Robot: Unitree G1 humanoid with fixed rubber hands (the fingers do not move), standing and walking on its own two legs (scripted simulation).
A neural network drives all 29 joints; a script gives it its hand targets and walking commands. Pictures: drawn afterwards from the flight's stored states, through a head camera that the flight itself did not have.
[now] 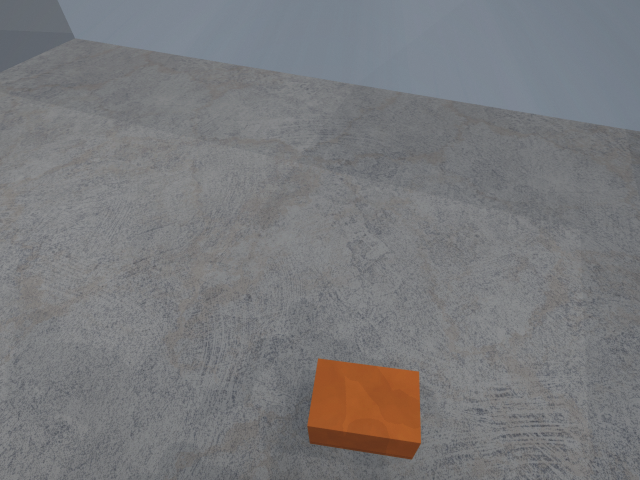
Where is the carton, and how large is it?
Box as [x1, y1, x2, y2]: [307, 358, 420, 459]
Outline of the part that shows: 318,358 307,424 310,443 411,459 420,443 418,372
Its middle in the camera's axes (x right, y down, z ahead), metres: +0.13 +0.50 +1.11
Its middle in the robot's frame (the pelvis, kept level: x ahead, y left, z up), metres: +0.46 -0.07 -0.68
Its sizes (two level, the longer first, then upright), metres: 0.291 0.188 0.156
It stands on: the floor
